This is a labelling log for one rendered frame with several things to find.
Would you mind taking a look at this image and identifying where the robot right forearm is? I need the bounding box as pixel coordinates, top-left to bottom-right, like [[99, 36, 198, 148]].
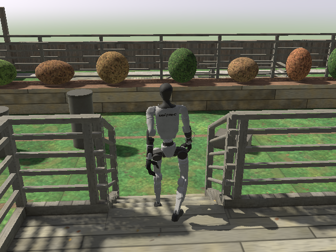
[[184, 126, 192, 145]]

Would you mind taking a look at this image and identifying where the left robot hand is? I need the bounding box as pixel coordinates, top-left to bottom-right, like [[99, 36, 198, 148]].
[[145, 159, 159, 176]]

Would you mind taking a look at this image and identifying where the right robot hand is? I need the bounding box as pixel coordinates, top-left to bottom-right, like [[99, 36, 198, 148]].
[[180, 142, 192, 152]]

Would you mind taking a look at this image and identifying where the left robot shin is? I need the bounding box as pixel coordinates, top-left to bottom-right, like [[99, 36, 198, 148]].
[[153, 176, 161, 204]]

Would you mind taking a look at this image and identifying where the right robot upper arm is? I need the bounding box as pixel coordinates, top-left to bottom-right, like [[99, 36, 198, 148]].
[[177, 105, 191, 133]]

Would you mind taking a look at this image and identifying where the robot right foot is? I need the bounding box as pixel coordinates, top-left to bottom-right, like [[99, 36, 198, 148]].
[[171, 209, 183, 222]]

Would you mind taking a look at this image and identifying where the robot left forearm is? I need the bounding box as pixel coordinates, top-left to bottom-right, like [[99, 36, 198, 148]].
[[146, 129, 154, 160]]

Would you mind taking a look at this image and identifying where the left robot upper arm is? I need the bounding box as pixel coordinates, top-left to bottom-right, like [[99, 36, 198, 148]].
[[146, 106, 156, 137]]

